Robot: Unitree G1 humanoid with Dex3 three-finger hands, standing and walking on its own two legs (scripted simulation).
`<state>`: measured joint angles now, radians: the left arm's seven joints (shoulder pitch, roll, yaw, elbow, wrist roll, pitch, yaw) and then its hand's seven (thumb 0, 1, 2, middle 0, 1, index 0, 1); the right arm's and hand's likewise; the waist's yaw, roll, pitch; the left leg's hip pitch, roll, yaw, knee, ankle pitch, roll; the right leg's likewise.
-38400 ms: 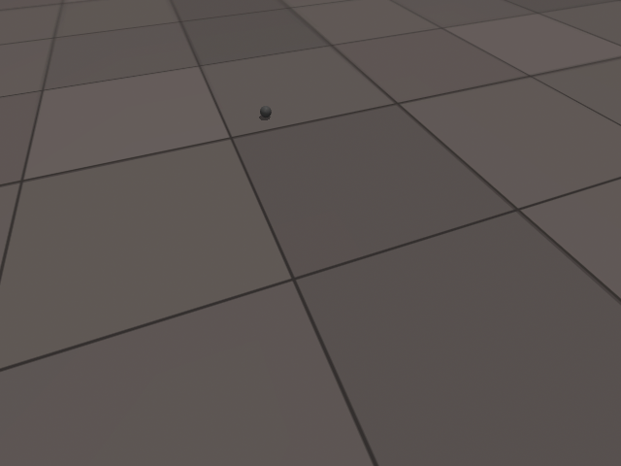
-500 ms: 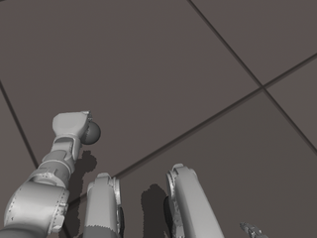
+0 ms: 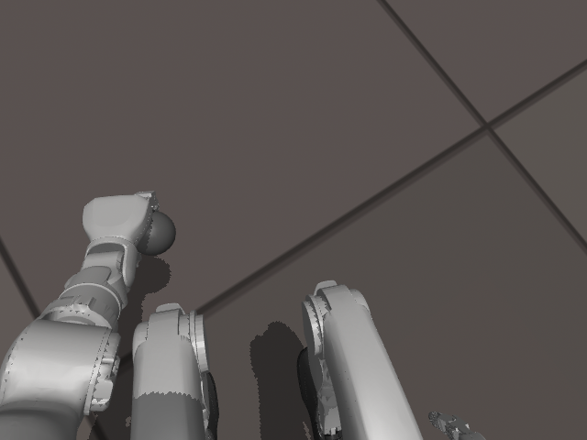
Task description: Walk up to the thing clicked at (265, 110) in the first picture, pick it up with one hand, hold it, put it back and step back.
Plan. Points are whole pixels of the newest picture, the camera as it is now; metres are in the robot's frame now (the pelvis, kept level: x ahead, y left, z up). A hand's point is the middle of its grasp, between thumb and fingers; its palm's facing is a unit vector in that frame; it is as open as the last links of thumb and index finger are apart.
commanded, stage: crouch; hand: left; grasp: from above
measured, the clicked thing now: (152, 233) +0.45 +0.17 -0.20
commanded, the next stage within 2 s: lower in 0.28 s
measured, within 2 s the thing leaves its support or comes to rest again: neither
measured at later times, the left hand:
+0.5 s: hand (137, 241) +0.44 +0.20 -0.22, palm faces -0.46 -0.03 -0.89, open 9.3 cm
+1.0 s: hand (152, 240) +0.46 +0.18 -0.28, palm faces -0.45 -0.05 -0.89, open 9.4 cm
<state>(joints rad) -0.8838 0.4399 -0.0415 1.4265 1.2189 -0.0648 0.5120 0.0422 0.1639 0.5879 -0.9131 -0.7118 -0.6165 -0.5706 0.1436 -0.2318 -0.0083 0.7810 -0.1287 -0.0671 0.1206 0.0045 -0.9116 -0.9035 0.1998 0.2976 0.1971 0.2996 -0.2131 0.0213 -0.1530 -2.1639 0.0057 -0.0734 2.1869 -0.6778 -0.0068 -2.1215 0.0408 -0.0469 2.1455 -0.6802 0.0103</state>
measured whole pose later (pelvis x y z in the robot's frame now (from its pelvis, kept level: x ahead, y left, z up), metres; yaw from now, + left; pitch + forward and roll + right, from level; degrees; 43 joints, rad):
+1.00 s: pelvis +0.00 +0.00 -0.07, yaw -4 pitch +34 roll -7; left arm -1.00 0.57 0.05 1.65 1.23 -0.09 0.63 0.02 0.13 0.64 -0.80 -0.72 -0.60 -0.63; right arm 0.14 -0.27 0.09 0.80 -0.21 -0.15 0.24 0.00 -0.91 -0.90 0.20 0.30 0.20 0.30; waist -0.30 0.00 -0.02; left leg -2.33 0.01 -0.14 2.44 -0.71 -0.01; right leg -2.28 0.06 -0.10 2.35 -0.68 0.02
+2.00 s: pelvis +0.00 +0.00 -0.09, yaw -8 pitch +29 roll -11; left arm -1.05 0.74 0.03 1.81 1.23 -0.16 0.72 0.07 0.20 0.55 -0.86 -0.76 -0.59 -0.59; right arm 0.14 -0.32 0.20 0.79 -0.26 -0.31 0.37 0.00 -0.92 -0.90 0.20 0.30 0.19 0.30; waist -0.37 -0.07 0.10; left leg -2.33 0.01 -0.22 2.53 -0.72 -0.03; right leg -2.26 0.08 -0.18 2.38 -0.66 0.02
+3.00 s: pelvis -0.01 +0.01 -0.08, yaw -9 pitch +29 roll -12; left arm -1.06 0.76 -0.02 1.80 1.18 -0.14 0.72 0.00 -0.41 0.97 -0.13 -1.10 -0.15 -1.08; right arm 0.13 -0.34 0.24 0.76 -0.25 -0.33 0.38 0.00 -0.91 -0.90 0.20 0.30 0.19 0.30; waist -0.38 -0.09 0.12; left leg -2.32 0.02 -0.24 2.51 -0.71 -0.02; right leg -2.23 0.09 -0.19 2.35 -0.65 0.03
